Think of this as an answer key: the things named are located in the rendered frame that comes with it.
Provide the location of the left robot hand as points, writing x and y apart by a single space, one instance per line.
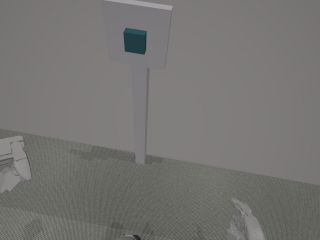
11 152

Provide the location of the panel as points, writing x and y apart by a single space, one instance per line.
155 19

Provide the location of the button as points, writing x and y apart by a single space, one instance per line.
135 40

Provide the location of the right robot hand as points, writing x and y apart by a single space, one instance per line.
249 227

